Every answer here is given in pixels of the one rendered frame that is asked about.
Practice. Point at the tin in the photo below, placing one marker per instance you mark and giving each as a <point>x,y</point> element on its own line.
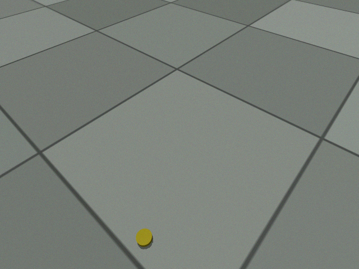
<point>144,237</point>

